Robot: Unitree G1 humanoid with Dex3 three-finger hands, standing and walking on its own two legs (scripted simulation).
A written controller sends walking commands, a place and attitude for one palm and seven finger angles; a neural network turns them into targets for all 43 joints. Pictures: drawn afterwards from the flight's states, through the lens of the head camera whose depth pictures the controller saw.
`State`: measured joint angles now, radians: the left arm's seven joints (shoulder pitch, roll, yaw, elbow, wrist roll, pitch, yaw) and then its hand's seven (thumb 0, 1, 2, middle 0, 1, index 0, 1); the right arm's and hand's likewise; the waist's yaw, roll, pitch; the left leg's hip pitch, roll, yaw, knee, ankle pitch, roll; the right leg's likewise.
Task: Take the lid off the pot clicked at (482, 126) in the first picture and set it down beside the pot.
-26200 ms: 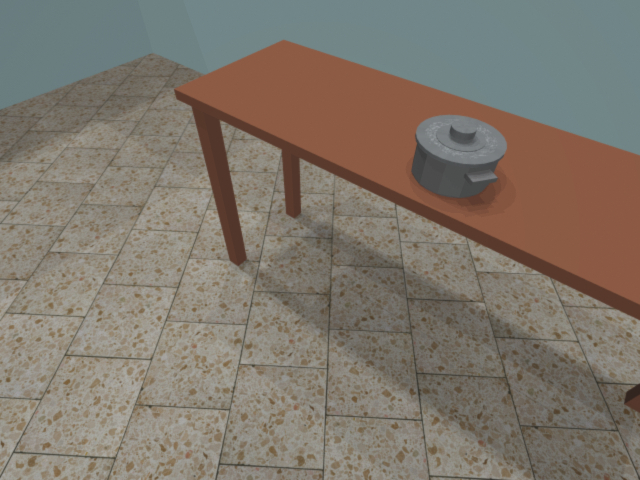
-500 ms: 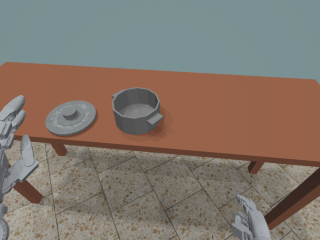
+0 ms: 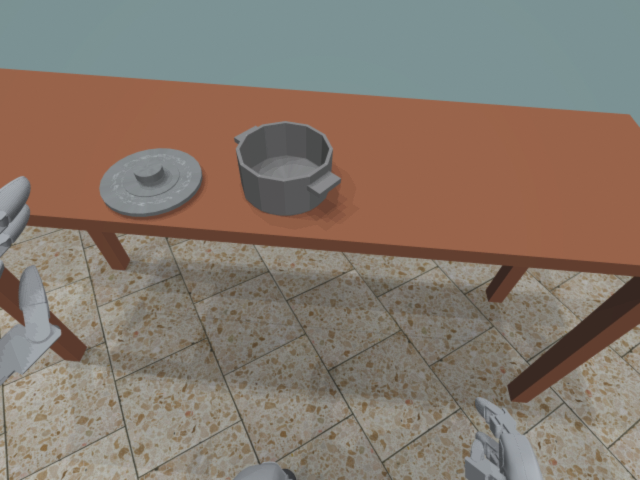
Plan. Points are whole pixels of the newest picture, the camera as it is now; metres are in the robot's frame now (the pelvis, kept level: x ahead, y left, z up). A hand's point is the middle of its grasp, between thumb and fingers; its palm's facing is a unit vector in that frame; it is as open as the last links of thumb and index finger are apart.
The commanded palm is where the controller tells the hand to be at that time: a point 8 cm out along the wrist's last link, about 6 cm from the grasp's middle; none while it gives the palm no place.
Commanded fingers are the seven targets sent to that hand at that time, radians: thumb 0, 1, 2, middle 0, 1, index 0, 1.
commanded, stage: step back with the hand held close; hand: left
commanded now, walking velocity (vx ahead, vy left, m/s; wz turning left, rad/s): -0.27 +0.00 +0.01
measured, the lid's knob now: (148, 170) +0.57 +0.35 +0.02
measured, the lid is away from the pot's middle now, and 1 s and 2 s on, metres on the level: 0.24 0.24 0.24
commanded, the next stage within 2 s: stop stepping back and stand still in 0.50 s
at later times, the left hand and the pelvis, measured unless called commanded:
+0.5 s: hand out of the picture +0.11 +0.25 +0.20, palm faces +0.39 -0.85 -0.35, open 7.4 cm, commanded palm +0.04 +0.29 +0.21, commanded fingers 0.00 0.90 0.90 -0.20 -0.30 -0.20 -0.30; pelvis -0.10 +0.02 -0.01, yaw -1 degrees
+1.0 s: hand out of the picture +0.03 +0.26 +0.20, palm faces +0.29 -0.85 -0.44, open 7.4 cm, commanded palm -0.04 +0.30 +0.21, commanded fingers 0.00 0.90 0.90 -0.20 -0.30 -0.20 -0.30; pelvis -0.19 +0.03 +0.01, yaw -5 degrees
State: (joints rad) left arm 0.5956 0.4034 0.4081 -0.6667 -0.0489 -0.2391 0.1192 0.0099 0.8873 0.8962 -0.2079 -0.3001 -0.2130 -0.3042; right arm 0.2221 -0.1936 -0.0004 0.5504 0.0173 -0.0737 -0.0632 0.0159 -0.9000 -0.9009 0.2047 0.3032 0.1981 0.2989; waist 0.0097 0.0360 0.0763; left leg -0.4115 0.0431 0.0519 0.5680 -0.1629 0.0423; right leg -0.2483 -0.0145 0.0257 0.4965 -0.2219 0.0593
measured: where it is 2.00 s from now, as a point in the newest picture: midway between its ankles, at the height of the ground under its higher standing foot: outside the picture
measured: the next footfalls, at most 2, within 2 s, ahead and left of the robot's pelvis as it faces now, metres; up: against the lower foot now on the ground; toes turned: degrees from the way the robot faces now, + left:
left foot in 0.42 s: +0.07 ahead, +0.10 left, +0.00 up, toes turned +0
right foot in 0.66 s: -0.13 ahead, -0.13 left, -0.01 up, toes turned -4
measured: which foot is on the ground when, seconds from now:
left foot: down 0.00-0.30, up 0.32-0.40, down 0.42-0.66, up 0.68-0.80, down 0.82-1.00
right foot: down 0.00-0.42, up 0.44-0.64, down 0.66-0.84, up 0.86-0.98, down 1.00-1.00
